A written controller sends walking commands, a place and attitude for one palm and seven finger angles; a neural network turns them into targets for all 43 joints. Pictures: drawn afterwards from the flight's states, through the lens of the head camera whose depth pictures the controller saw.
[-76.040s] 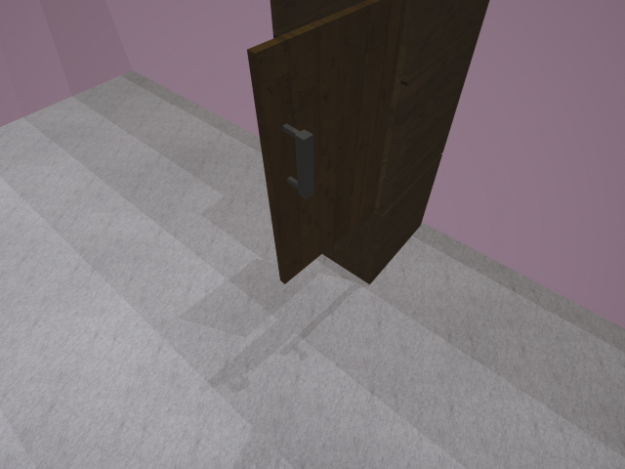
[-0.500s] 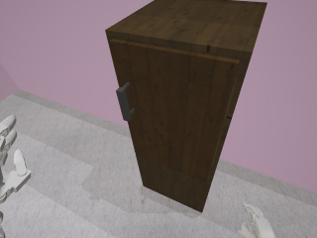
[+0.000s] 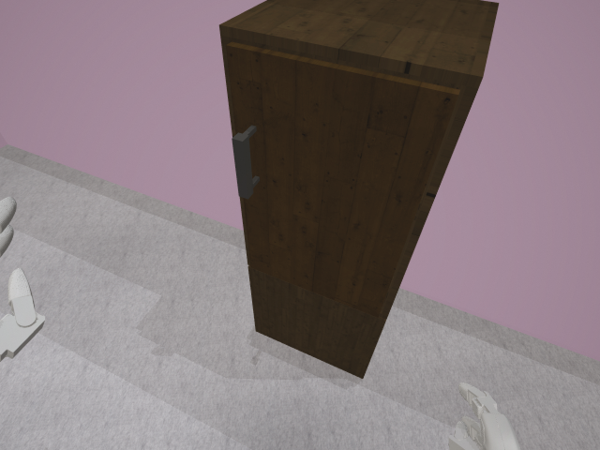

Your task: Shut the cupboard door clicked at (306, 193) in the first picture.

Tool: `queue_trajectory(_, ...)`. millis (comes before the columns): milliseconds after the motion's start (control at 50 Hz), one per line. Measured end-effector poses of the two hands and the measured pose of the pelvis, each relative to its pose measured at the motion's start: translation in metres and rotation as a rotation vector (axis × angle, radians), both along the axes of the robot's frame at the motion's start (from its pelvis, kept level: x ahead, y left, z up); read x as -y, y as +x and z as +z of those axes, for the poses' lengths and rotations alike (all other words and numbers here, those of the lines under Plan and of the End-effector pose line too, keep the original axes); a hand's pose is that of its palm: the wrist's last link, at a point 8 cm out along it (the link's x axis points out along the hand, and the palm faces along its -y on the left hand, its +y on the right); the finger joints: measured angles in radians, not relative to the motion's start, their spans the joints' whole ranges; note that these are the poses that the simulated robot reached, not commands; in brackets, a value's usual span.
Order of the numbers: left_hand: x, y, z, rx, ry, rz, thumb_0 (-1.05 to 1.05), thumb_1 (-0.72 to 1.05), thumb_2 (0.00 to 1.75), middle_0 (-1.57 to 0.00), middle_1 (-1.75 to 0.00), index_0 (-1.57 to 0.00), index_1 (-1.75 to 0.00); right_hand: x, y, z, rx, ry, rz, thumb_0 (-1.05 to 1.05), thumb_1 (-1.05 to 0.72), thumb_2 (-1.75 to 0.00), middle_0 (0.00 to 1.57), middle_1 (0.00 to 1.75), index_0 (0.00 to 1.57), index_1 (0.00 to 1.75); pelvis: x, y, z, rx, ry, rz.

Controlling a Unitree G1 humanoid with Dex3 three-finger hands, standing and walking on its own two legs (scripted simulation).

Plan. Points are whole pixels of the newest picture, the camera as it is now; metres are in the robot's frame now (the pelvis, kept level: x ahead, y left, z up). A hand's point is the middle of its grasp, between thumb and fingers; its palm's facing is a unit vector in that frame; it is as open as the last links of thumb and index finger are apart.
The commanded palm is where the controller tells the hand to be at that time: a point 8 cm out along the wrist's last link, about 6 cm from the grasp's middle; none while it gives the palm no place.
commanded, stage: step back with the hand held close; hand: left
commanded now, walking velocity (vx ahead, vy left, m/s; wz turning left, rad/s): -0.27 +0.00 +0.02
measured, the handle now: (248, 162) +0.61 +0.14 +0.05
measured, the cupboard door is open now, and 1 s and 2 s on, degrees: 0 0 0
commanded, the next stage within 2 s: stop stepping back and stand still in 0.60 s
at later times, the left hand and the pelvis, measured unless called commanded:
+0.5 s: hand out of the picture +0.12 +0.29 +0.19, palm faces +0.53 -0.71 -0.45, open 7.4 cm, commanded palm +0.05 +0.31 +0.19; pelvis -0.07 +0.00 -0.01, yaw +3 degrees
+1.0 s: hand out of the picture +0.04 +0.28 +0.20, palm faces +0.58 -0.75 -0.33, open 7.4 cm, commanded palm +0.02 +0.28 +0.19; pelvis -0.13 -0.01 -0.02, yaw -2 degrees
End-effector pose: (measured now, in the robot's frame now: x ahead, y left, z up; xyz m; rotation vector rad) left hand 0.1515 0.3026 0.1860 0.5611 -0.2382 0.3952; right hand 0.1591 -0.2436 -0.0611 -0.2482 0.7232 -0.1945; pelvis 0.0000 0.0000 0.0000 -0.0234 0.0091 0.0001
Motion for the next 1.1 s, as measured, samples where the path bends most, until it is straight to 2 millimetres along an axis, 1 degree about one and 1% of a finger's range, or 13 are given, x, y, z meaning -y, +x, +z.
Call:
queue_trajectory(240,-0.002,-0.047,0.001,0.072,0.021,0.047,0.01,0.89,0.90,-0.21,-0.30,-0.21,-0.31,-0.007,-0.038,-0.021,-0.068,0.012,0.065,0.01,-0.90,-0.90,0.20,0.30,0.21,0.30,0.003,-0.034,-0.009,-0.004,-0.002,0.064)
queue_trajectory(340,-0.002,-0.060,0.005,0.121,0.038,-0.002,0.01,0.89,0.90,-0.21,-0.30,-0.21,-0.31,-0.010,-0.051,-0.019,-0.075,-0.018,0.069,0.01,-0.90,-0.90,0.20,0.30,0.21,0.30,-0.003,-0.048,-0.012,-0.004,-0.013,0.071)
queue_trajectory(440,-0.016,-0.073,0.015,0.147,0.102,0.014,0.01,0.88,0.90,-0.21,-0.30,-0.21,-0.31,-0.017,-0.057,-0.014,-0.027,-0.021,0.064,0.01,-0.91,-0.90,0.20,0.30,0.21,0.30,-0.005,-0.061,-0.011,-0.004,-0.047,0.075)
queue_trajectory(520,-0.024,-0.085,0.021,0.161,0.071,0.051,0.01,0.89,0.90,-0.21,-0.30,-0.21,-0.31,-0.024,-0.062,-0.006,-0.003,0.008,0.075,0.01,-0.91,-0.90,0.20,0.30,0.20,0.30,-0.003,-0.071,-0.004,-0.052,-0.063,0.048)
queue_trajectory(580,-0.016,-0.089,0.013,0.144,0.015,0.033,0.01,0.89,0.90,-0.20,-0.30,-0.21,-0.31,-0.028,-0.068,-0.001,0.020,0.024,0.096,0.01,-0.90,-0.90,0.20,0.30,0.21,0.30,0.003,-0.085,-0.001,-0.097,-0.052,0.012)
queue_trajectory(640,0.005,-0.091,0.001,0.116,-0.024,-0.035,0.01,0.89,0.90,-0.20,-0.30,-0.20,-0.31,-0.025,-0.077,-0.002,0.039,0.032,0.123,0.01,-0.90,-0.90,0.20,0.30,0.21,0.30,0.011,-0.108,-0.004,-0.127,-0.035,-0.020)
queue_trajectory(700,0.033,-0.096,-0.007,0.106,-0.010,-0.144,0.01,0.89,0.90,-0.20,-0.30,-0.20,-0.31,-0.015,-0.095,-0.011,0.039,0.029,0.121,0.01,-0.90,-0.90,0.20,0.30,0.21,0.30,0.019,-0.136,-0.012,-0.120,-0.033,-0.044)
queue_trajectory(780,0.055,-0.117,0.008,0.131,0.059,-0.257,0.02,0.89,0.90,-0.21,-0.30,-0.21,-0.31,0.003,-0.135,-0.015,0.019,0.026,0.047,0.01,-0.90,-0.90,0.20,0.30,0.21,0.30,0.026,-0.154,-0.015,-0.054,-0.052,-0.023)
queue_trajectory(840,0.053,-0.144,0.026,0.160,0.139,-0.253,0.01,0.88,0.90,-0.21,-0.30,-0.21,-0.31,0.016,-0.166,-0.015,0.016,0.018,-0.016,0.01,-0.90,-0.90,0.20,0.30,0.21,0.30,0.030,-0.156,-0.018,-0.008,-0.038,-0.002)
queue_trajectory(920,0.028,-0.170,0.037,0.213,0.161,-0.119,0.01,0.88,0.89,-0.22,-0.30,-0.22,-0.31,0.035,-0.197,-0.022,-0.020,-0.014,-0.088,0.01,-0.90,-0.90,0.20,0.30,0.21,0.30,0.024,-0.143,-0.016,0.020,-0.008,-0.049)
queue_trajectory(980,-0.001,-0.164,0.027,0.279,0.064,0.008,0.01,0.88,0.90,-0.21,-0.30,-0.21,-0.31,0.042,-0.210,-0.031,-0.065,-0.043,-0.113,0.01,-0.91,-0.90,0.20,0.30,0.20,0.30,0.015,-0.132,-0.016,0.021,-0.003,-0.050)
queue_trajectory(1040,-0.024,-0.136,-0.001,0.268,-0.093,0.097,0.00,0.89,0.90,-0.20,-0.30,-0.21,-0.31,0.039,-0.212,-0.039,-0.120,-0.069,-0.101,0.01,-0.91,-0.90,0.20,0.30,0.20,0.30,0.003,-0.134,-0.019,0.025,0.008,-0.004)
queue_trajectory(1100,-0.021,-0.108,-0.029,0.117,-0.192,0.075,0.01,0.89,0.90,-0.20,-0.30,-0.20,-0.31,0.024,-0.208,-0.030,-0.108,-0.048,-0.094,0.01,-0.91,-0.90,0.20,0.30,0.20,0.30,-0.006,-0.150,-0.013,0.044,0.020,-0.024)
